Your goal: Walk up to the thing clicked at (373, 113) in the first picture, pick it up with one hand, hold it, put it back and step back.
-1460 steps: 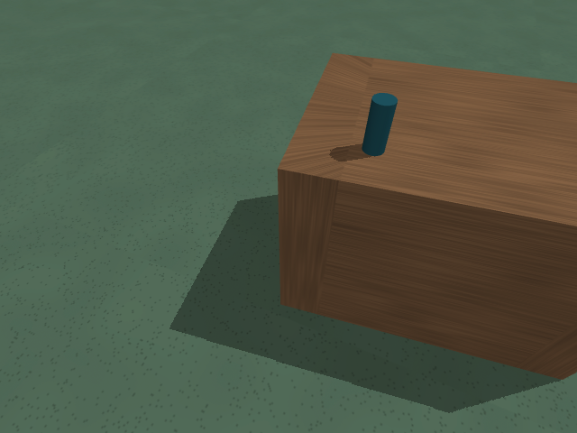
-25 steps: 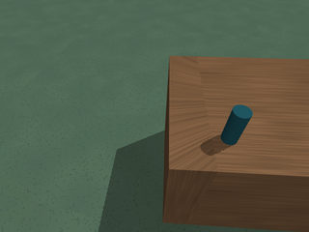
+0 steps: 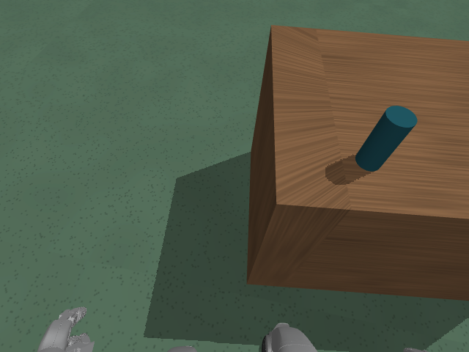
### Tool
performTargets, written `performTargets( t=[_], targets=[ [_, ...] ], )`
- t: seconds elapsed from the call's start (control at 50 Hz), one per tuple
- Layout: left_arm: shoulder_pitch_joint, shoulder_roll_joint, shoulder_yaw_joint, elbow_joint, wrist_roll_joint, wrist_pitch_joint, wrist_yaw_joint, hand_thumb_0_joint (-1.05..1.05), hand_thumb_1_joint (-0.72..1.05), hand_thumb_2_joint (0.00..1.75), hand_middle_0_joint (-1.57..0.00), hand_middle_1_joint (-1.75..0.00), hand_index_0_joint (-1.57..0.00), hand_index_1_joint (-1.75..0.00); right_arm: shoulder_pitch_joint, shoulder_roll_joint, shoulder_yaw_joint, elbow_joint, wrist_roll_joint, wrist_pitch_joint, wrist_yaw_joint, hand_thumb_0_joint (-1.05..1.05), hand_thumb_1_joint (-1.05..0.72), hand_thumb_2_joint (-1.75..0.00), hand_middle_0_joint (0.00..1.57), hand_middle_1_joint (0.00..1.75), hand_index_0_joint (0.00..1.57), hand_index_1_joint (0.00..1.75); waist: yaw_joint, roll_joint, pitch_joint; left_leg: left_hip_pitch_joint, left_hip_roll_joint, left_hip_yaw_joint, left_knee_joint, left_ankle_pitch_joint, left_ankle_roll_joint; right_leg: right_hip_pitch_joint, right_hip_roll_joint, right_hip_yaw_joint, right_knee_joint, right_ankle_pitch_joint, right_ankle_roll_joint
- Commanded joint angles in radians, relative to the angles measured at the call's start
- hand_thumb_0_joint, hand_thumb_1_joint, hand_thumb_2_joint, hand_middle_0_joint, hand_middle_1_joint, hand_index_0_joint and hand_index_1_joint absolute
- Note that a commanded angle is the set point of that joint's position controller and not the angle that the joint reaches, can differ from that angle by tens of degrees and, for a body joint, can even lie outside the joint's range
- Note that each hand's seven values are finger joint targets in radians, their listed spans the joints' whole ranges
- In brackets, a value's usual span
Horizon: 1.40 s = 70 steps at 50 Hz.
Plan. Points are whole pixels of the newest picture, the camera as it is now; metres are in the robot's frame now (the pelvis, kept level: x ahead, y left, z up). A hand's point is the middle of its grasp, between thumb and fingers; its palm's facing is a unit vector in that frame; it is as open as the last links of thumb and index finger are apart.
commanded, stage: step back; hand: right
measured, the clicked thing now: (383, 140) +0.51 -0.31 +0.02
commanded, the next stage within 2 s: none
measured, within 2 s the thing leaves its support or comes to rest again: neither
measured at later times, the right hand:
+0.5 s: hand out of the picture +0.00 -0.27 -0.14, palm faces +0.06 +0.93 -0.37, open 7.4 cm
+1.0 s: hand out of the picture -0.12 -0.27 -0.12, palm faces +0.03 +0.90 -0.44, open 7.4 cm
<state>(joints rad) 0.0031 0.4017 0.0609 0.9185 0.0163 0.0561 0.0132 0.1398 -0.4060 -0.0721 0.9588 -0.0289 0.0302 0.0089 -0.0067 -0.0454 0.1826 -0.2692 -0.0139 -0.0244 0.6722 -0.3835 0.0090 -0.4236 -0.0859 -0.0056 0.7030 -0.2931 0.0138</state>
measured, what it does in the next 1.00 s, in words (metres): walks backwards: right foot, then left foot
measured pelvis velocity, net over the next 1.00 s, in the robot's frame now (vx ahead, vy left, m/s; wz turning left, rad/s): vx -0.23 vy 0.01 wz -0.10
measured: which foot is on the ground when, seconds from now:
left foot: down 0.00-0.38, up 0.40-0.66, down 0.68-1.00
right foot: up 0.00-0.34, down 0.36-0.70, up 0.72-1.00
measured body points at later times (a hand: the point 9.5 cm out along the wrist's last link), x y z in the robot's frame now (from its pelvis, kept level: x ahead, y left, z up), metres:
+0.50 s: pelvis -0.09 +0.00 +0.01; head -0.03 -0.02 +0.46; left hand +0.03 +0.30 -0.10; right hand +0.00 -0.32 -0.12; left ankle -0.09 +0.13 -0.65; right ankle -0.08 -0.12 -0.72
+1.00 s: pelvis -0.23 +0.01 +0.01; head -0.17 +0.02 +0.45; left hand -0.12 +0.32 -0.12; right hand -0.12 -0.32 -0.09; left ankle -0.14 +0.14 -0.72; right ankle -0.29 -0.14 -0.68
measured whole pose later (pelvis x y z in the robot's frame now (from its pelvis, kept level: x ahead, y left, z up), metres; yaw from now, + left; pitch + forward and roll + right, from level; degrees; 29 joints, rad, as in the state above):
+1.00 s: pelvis -0.23 +0.01 +0.01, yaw -6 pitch -2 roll -1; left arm 0.21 0.41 0.09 0.84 0.02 0.07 0.00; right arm 0.12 -0.38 -0.05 0.80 -0.04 0.02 -0.01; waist 0.02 -0.02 0.17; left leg -0.37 0.07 0.00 0.61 -0.21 0.00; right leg -0.31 0.05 0.10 0.89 -0.50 0.02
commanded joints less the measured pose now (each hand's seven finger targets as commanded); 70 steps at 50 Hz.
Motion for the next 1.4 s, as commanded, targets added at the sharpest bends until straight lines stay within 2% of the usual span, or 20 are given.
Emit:
performTargets(
  t=[0.0, 0.06, 0.22, 0.32, 0.34, 0.38, 0.46, 0.58, 0.64, 0.7, 0.78, 0.9, 1.0, 1.04, 1.06, 1.08, 1.14, 1.24, 1.34, 1.38],
  targets=[
    [-0.006, 0.182, 0.055, -0.087, 0.003, 0.004, 0.026, 0.00, 0.90, 0.90, -0.20, -0.30, -0.20, -0.30, 0.012, -0.349, -0.072, -0.092, -0.005, -0.021, -0.015, 0.00, -0.90, -0.90, 0.20, 0.30, 0.20, 0.30, -0.032, 0.237, -0.216, -0.012, 0.407, -0.497, -0.343, 0.620, 0.278, -0.017, 0.200, 0.215, 0.473, -0.396, -0.033],
    [0.104, 0.171, 0.052, -0.071, -0.018, -0.001, 0.022, 0.00, 0.90, 0.90, -0.20, -0.30, -0.20, -0.30, -0.070, -0.238, -0.043, -0.119, -0.008, -0.024, -0.040, 0.00, -0.90, -0.90, 0.20, 0.30, 0.20, 0.30, 0.049, 0.188, -0.207, 0.155, 0.270, -0.225, -0.214, 0.709, 0.216, -0.139, 0.191, 0.214, 0.543, -0.217, -0.029],
    [0.092, 0.151, 0.058, -0.138, -0.002, -0.022, 0.008, 0.00, 0.90, 0.90, -0.20, -0.30, -0.20, -0.30, 0.056, -0.231, -0.048, -0.149, 0.008, -0.019, -0.051, 0.00, -0.90, -0.90, 0.20, 0.30, 0.20, 0.30, -0.035, 0.189, -0.231, 0.289, 0.293, -0.205, -0.152, 0.743, 0.245, -0.054, 0.139, 0.121, 0.198, -0.220, 0.016],
    [0.230, 0.147, 0.069, -0.079, 0.016, -0.041, 0.004, 0.00, 0.90, 0.90, -0.20, -0.30, -0.20, -0.30, -0.015, -0.228, -0.036, -0.177, 0.026, 0.001, -0.037, 0.00, -0.90, -0.90, 0.20, 0.30, 0.20, 0.30, 0.019, 0.170, -0.267, 0.052, 0.218, -0.136, -0.048, 0.485, 0.142, 0.291, 0.114, 0.010, -0.273, 0.120, -0.034],
    [0.228, 0.199, 0.081, -0.096, 0.024, -0.049, 0.005, 0.00, 0.90, 0.90, -0.20, -0.30, -0.20, -0.30, -0.008, -0.199, -0.024, -0.186, 0.033, -0.002, -0.035, 0.00, -0.90, -0.90, 0.20, 0.30, 0.20, 0.30, 0.018, 0.084, -0.277, -0.067, 0.164, -0.112, -0.004, 0.349, 0.091, 0.360, 0.021, 0.151, -0.275, 0.212, -0.072],
    [0.162, 0.334, 0.105, -0.143, 0.021, -0.051, 0.000, 0.00, 0.90, 0.90, -0.20, -0.30, -0.20, -0.30, -0.068, -0.170, -0.030, -0.196, 0.038, 0.008, -0.047, 0.00, -0.90, -0.90, 0.20, 0.30, 0.20, 0.30, 0.067, -0.223, -0.184, -0.169, -0.072, -0.074, 0.446, -0.274, 0.000, 0.143, -0.329, 0.567, -0.359, 0.423, -0.358],
    [0.071, 0.212, 0.079, -0.191, 0.011, -0.046, 0.013, 0.00, 0.90, 0.90, -0.20, -0.30, -0.20, -0.30, 0.029, -0.184, -0.020, -0.155, 0.043, -0.003, -0.048, 0.00, -0.90, -0.90, 0.20, 0.30, 0.20, 0.30, 0.003, -0.097, -0.167, -0.203, -0.083, -0.128, 0.553, -0.141, -0.010, 0.185, -0.152, 0.257, -0.248, 0.547, -0.249],
    [0.163, 0.198, 0.073, -0.212, 0.015, -0.033, 0.022, 0.00, 0.90, 0.90, -0.20, -0.30, -0.20, -0.30, 0.041, -0.162, -0.014, -0.178, 0.022, -0.021, -0.043, 0.00, -0.90, -0.90, 0.20, 0.30, 0.20, 0.30, 0.056, -0.147, -0.250, -0.173, -0.007, -0.033, 0.066, -0.120, -0.017, 0.408, -0.138, 0.230, -0.131, 0.614, -0.223],
    [0.122, 0.210, 0.066, -0.236, -0.003, -0.012, 0.008, 0.00, 0.90, 0.90, -0.20, -0.30, -0.20, -0.30, 0.130, -0.167, -0.033, -0.147, 0.005, -0.035, -0.038, 0.00, -0.90, -0.90, 0.20, 0.30, 0.20, 0.30, -0.001, -0.108, -0.275, 0.046, -0.007, 0.034, -0.276, 0.221, 0.004, 0.269, -0.090, 0.190, -0.020, 0.448, -0.151],
    [0.059, 0.190, 0.077, -0.243, 0.005, -0.007, 0.020, 0.00, 0.90, 0.90, -0.20, -0.30, -0.20, -0.30, 0.056, -0.375, -0.082, -0.188, -0.006, -0.036, -0.025, 0.00, -0.90, -0.90, 0.20, 0.30, 0.20, 0.30, -0.059, 0.266, -0.225, -0.042, 0.464, -0.588, -0.374, 0.436, 0.323, 0.005, 0.190, 0.172, 0.435, -0.385, -0.028],
    [0.212, 0.188, 0.086, -0.178, -0.010, -0.008, 0.009, 0.00, 0.90, 0.90, -0.20, -0.30, -0.20, -0.30, -0.065, -0.231, -0.043, -0.205, 0.002, -0.038, -0.043, 0.00, -0.90, -0.90, 0.20, 0.30, 0.20, 0.30, 0.056, 0.161, -0.172, 0.034, 0.289, -0.234, -0.257, 0.514, 0.222, -0.077, 0.183, 0.205, 0.586, -0.209, -0.023],
    [0.189, 0.159, 0.077, -0.187, 0.004, -0.017, -0.008, 0.00, 0.90, 0.90, -0.20, -0.30, -0.20, -0.30, 0.018, -0.238, -0.050, -0.214, -0.003, -0.029, -0.040, 0.00, -0.90, -0.90, 0.20, 0.30, 0.20, 0.30, -0.021, 0.221, -0.204, 0.143, 0.275, -0.204, -0.235, 0.449, 0.245, -0.016, 0.153, 0.118, 0.275, -0.227, 0.026],
    [0.334, 0.142, 0.073, -0.102, 0.007, -0.031, -0.010, 0.00, 0.90, 0.90, -0.20, -0.30, -0.20, -0.30, -0.030, -0.268, -0.054, -0.230, 0.006, -0.001, -0.034, 0.00, -0.90, -0.90, 0.20, 0.30, 0.20, 0.30, 0.039, 0.251, -0.282, 0.066, 0.219, -0.141, -0.126, 0.386, 0.164, 0.247, 0.121, -0.019, -0.259, -0.010, -0.022],
    [0.338, 0.236, 0.099, -0.102, 0.034, -0.041, -0.009, 0.00, 0.90, 0.90, -0.20, -0.30, -0.20, -0.30, -0.030, -0.194, -0.030, -0.249, 0.022, 0.005, -0.029, 0.00, -0.90, -0.90, 0.20, 0.30, 0.20, 0.30, 0.041, 0.050, -0.211, -0.218, 0.077, -0.115, 0.024, 0.120, 0.054, 0.312, -0.032, 0.254, -0.326, -0.037, -0.086],
    [0.264, 0.355, 0.122, -0.139, 0.026, -0.033, -0.010, 0.00, 0.90, 0.90, -0.20, -0.30, -0.20, -0.30, -0.088, -0.161, -0.029, -0.269, 0.032, 0.002, -0.042, 0.00, -0.90, -0.90, 0.20, 0.30, 0.20, 0.30, 0.081, -0.243, -0.162, -0.260, -0.090, -0.038, 0.283, -0.195, -0.003, 0.107, -0.263, 0.517, -0.424, -0.022, -0.253],
    [0.201, 0.376, 0.122, -0.175, 0.032, -0.039, -0.005, 0.00, 0.90, 0.90, -0.20, -0.30, -0.20, -0.30, -0.086, -0.201, -0.047, -0.258, 0.027, 0.005, -0.052, 0.00, -0.90, -0.90, 0.20, 0.30, 0.20, 0.30, 0.070, -0.226, -0.095, -0.236, -0.044, -0.147, 0.465, -0.246, -0.017, -0.028, -0.350, 0.610, -0.444, 0.051, -0.327],
    [0.051, 0.232, 0.086, -0.199, 0.027, -0.044, 0.006, 0.00, 0.90, 0.90, -0.20, -0.30, -0.20, -0.30, 0.043, -0.187, -0.036, -0.188, 0.035, -0.004, -0.050, 0.00, -0.90, -0.90, 0.20, 0.30, 0.20, 0.30, -0.033, -0.093, -0.116, -0.228, -0.095, -0.143, 0.524, -0.107, -0.004, 0.068, -0.144, 0.226, -0.275, 0.316, -0.204],
    [0.186, 0.211, 0.081, -0.202, 0.031, -0.037, 0.023, 0.00, 0.90, 0.90, -0.20, -0.30, -0.20, -0.30, 0.010, -0.164, -0.022, -0.200, 0.017, -0.016, -0.047, 0.00, -0.90, -0.90, 0.20, 0.30, 0.20, 0.30, 0.067, -0.129, -0.186, -0.270, -0.057, -0.071, 0.308, -0.151, -0.029, 0.340, -0.163, 0.229, -0.196, 0.506, -0.233],
    [0.128, 0.222, 0.069, -0.225, 0.005, -0.017, 0.021, 0.00, 0.90, 0.90, -0.20, -0.30, -0.20, -0.30, 0.125, -0.158, -0.034, -0.154, 0.008, -0.026, -0.038, 0.00, -0.90, -0.90, 0.20, 0.30, 0.20, 0.30, 0.014, -0.134, -0.263, -0.023, -0.022, 0.040, -0.194, 0.065, 0.007, 0.318, -0.139, 0.189, -0.054, 0.500, -0.183],
    [0.156, 0.164, 0.048, -0.234, -0.003, -0.007, 0.012, 0.00, 0.90, 0.90, -0.20, -0.30, -0.20, -0.30, 0.124, -0.231, -0.056, -0.154, -0.013, -0.033, -0.041, 0.00, -0.90, -0.90, 0.20, 0.30, 0.20, 0.30, 0.025, 0.043, -0.279, 0.148, 0.153, -0.208, -0.281, 0.359, 0.073, 0.078, -0.030, 0.136, 0.080, 0.213, -0.086]
  ],
)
